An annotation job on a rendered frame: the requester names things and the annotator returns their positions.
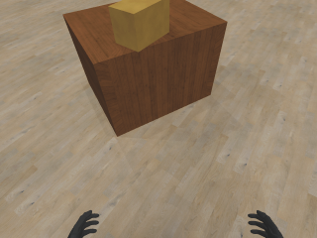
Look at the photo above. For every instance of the left robot hand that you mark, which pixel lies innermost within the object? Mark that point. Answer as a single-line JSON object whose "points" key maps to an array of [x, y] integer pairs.
{"points": [[78, 229]]}

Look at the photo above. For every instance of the carton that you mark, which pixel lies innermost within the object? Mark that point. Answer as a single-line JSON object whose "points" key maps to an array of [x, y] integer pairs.
{"points": [[138, 23]]}

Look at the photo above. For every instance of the right robot hand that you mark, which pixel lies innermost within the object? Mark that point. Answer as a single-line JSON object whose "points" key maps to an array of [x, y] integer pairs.
{"points": [[270, 229]]}

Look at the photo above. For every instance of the pedestal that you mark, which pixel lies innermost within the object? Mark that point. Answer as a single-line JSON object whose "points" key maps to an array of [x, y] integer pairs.
{"points": [[136, 88]]}

